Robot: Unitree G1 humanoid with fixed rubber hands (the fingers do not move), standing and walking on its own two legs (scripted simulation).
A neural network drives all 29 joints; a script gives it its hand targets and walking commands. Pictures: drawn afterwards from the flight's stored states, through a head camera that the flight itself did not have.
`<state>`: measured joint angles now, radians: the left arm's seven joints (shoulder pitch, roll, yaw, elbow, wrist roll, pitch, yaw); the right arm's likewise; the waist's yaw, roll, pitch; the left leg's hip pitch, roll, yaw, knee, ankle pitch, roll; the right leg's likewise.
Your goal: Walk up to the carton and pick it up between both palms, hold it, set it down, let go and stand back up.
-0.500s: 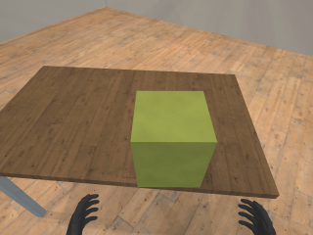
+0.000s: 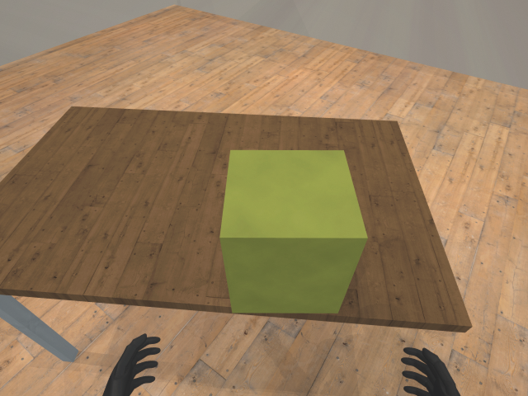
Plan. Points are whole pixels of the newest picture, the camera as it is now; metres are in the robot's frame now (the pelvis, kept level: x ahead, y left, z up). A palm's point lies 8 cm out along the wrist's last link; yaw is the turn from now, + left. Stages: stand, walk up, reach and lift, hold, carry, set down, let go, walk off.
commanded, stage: set down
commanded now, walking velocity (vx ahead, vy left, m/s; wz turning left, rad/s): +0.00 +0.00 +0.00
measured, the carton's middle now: (286, 234) +0.43 +0.01 -0.02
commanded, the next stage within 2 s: let go in 0.62 s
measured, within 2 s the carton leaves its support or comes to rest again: neither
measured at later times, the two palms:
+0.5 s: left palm (117, 393) +0.16 +0.25 -0.06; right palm out of the picture +0.15 -0.23 -0.08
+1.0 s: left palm (118, 390) +0.16 +0.25 -0.07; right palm out of the picture +0.14 -0.23 -0.09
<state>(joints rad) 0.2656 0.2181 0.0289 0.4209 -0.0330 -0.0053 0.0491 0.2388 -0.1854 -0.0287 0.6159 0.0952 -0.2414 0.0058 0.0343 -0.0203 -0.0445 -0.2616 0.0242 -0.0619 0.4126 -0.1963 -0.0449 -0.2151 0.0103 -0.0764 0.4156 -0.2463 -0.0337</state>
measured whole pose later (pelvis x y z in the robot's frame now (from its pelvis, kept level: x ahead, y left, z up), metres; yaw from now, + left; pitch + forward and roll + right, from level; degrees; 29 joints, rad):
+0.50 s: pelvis +0.00 +0.00 +0.00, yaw +0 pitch +2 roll +0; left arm 0.24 0.25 0.03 0.42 -0.03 0.10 0.00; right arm 0.24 -0.19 -0.03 0.69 0.03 -0.23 -0.02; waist 0.03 -0.02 -0.02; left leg -0.26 0.02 -0.06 0.41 -0.20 -0.04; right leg -0.21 0.01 -0.08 0.42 -0.25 -0.03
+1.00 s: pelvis +0.01 +0.00 +0.00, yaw +0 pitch +1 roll +0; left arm 0.23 0.25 0.03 0.42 -0.03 0.14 0.00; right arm 0.23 -0.19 -0.03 0.75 0.01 -0.23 0.00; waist 0.03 -0.02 -0.01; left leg -0.22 0.02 -0.06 0.41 -0.21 -0.04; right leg -0.17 0.01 -0.08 0.42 -0.26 -0.03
